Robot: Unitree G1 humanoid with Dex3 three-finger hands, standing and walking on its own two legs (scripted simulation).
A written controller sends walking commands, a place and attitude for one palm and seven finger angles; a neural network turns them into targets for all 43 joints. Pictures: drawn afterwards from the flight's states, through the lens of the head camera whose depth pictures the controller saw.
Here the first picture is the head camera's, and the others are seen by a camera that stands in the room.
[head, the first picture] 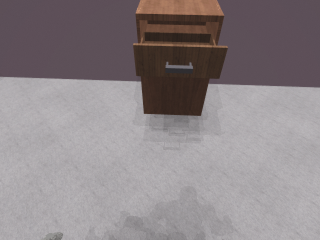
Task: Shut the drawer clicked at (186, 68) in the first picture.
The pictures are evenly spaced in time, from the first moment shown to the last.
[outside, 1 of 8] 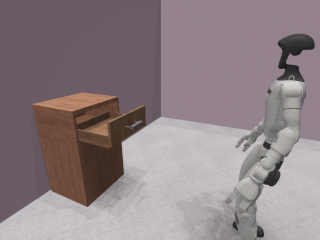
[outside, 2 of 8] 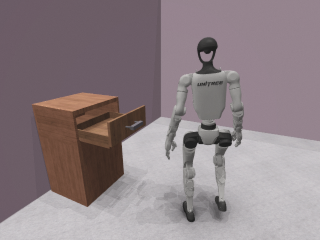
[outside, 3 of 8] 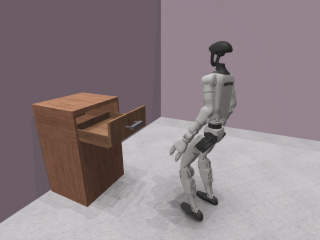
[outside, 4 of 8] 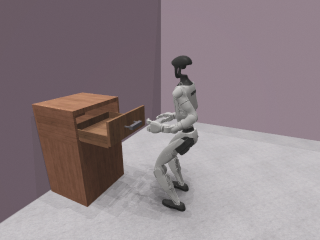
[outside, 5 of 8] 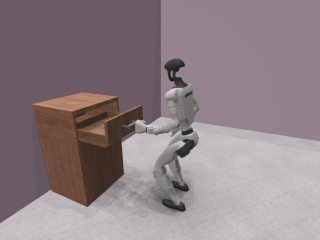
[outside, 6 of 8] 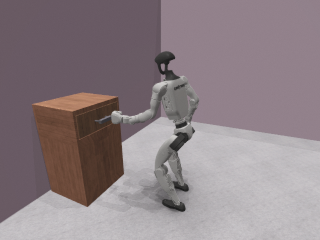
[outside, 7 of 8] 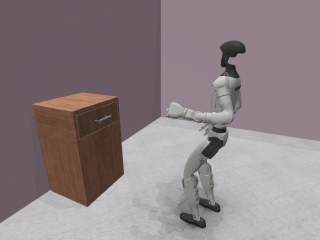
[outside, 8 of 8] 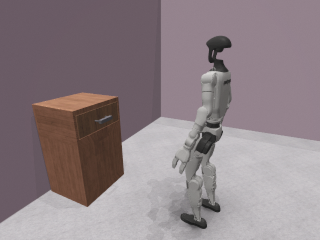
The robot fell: no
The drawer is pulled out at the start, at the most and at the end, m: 0.30 0.30 0.00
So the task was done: yes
